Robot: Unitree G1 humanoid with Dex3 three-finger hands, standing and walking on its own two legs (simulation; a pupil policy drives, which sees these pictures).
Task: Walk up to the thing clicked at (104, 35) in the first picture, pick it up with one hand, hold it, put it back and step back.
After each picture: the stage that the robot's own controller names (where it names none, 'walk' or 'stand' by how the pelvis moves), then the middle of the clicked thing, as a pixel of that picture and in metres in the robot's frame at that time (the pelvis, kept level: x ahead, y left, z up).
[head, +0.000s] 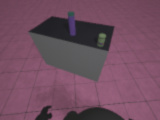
stand; (101, 40) +0.76 -0.08 +0.00
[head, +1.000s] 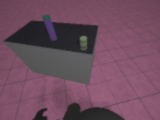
walk; (83, 43) +0.65 +0.11 +0.02
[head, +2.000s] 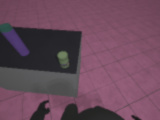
rise first; (63, 60) +0.40 +0.22 +0.04
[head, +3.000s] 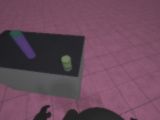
stand; (66, 63) +0.41 +0.20 +0.00
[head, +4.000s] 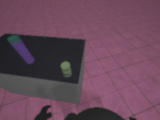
stand; (66, 69) +0.36 +0.20 +0.00
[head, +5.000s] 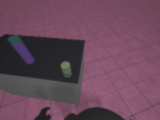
stand; (66, 69) +0.37 +0.20 +0.00
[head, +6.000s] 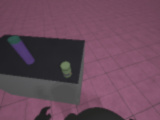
stand; (66, 69) +0.36 +0.20 +0.00
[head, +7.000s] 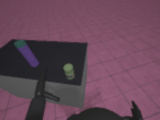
rise first; (69, 71) +0.35 +0.19 +0.00
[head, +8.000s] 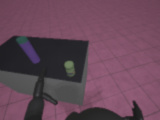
go down; (70, 68) +0.37 +0.19 +0.00
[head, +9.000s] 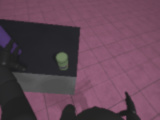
go down; (62, 61) +0.39 +0.18 +0.03
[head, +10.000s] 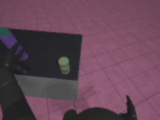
go down; (64, 65) +0.38 +0.18 +0.03
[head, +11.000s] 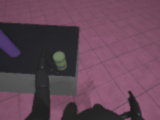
close in; (60, 61) +0.38 +0.19 +0.06
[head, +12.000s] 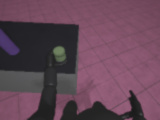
lift; (60, 56) +0.41 +0.19 +0.07
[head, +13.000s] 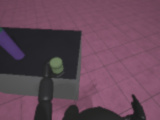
lift; (57, 67) +0.32 +0.21 +0.08
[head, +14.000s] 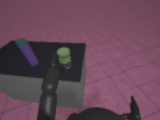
lift; (64, 58) +0.33 +0.17 +0.20
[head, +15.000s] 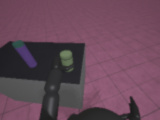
hold; (67, 61) +0.33 +0.16 +0.17
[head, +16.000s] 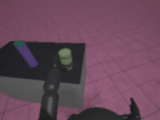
hold; (66, 59) +0.33 +0.16 +0.18
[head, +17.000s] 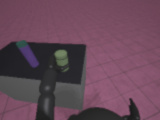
crouch; (62, 61) +0.32 +0.19 +0.18
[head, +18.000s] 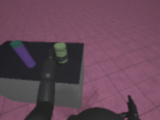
lower; (61, 53) +0.39 +0.20 +0.18
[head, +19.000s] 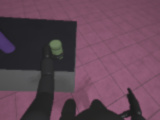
lower; (57, 50) +0.45 +0.21 +0.08
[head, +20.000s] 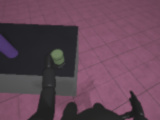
lower; (58, 59) +0.39 +0.20 +0.07
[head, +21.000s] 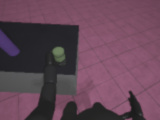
lower; (59, 56) +0.41 +0.20 +0.07
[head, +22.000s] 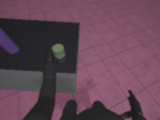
lower; (59, 53) +0.43 +0.20 +0.07
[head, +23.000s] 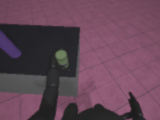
withdraw; (62, 59) +0.39 +0.19 +0.06
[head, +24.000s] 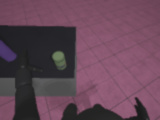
sink last; (60, 61) +0.39 +0.19 +0.06
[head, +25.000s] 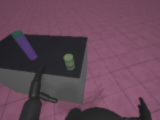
stand; (69, 62) +0.41 +0.19 +0.05
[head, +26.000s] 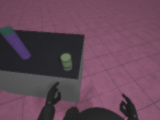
stand; (66, 62) +0.39 +0.19 +0.06
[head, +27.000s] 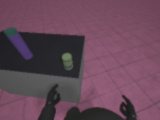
stand; (67, 61) +0.41 +0.18 +0.06
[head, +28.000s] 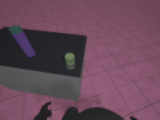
stand; (70, 61) +0.41 +0.18 +0.03
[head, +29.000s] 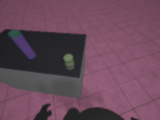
walk; (69, 62) +0.42 +0.18 +0.01
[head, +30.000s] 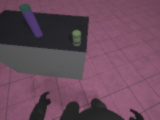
walk; (76, 38) +0.61 +0.15 +0.02
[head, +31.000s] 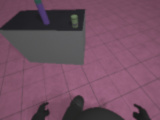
walk; (74, 21) +0.93 +0.26 +0.03
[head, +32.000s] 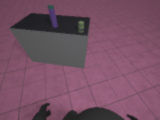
stand; (81, 27) +1.00 +0.18 +0.00
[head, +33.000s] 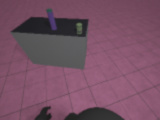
stand; (79, 28) +1.00 +0.18 +0.00
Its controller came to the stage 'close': yes
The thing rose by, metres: 0.19
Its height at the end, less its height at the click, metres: +0.00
